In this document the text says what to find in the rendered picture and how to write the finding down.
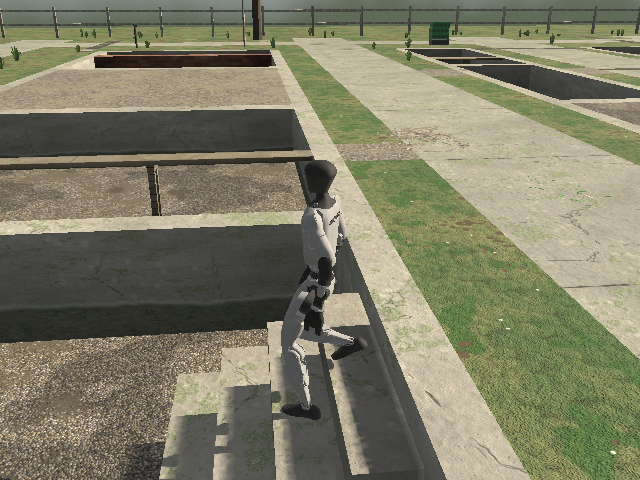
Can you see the robot left upper arm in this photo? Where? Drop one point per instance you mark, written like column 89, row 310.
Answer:
column 313, row 225

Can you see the humanoid robot head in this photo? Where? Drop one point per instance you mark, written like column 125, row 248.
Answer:
column 320, row 175

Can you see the right robot hand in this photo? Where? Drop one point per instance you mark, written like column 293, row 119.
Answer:
column 305, row 274

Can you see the left robot hand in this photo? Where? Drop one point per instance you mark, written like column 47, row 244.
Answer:
column 314, row 320

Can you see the robot right upper arm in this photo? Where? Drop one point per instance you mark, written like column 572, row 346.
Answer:
column 342, row 230

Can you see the left robot foot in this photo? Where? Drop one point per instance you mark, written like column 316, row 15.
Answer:
column 297, row 411

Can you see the left robot forearm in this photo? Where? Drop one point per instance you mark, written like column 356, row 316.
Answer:
column 325, row 276

